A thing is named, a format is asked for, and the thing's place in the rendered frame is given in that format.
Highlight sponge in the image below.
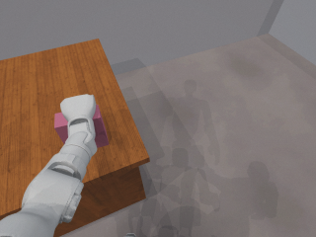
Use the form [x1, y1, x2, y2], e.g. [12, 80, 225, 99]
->
[54, 105, 110, 148]

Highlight robot left forearm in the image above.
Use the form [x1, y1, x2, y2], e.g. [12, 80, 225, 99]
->
[21, 116, 98, 209]

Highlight left robot upper arm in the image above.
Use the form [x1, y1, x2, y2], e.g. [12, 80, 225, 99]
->
[0, 169, 84, 237]

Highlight table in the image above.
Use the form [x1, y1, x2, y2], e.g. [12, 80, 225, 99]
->
[0, 39, 150, 237]

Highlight robot left hand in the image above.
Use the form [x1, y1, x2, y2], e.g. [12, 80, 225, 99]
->
[60, 94, 97, 121]

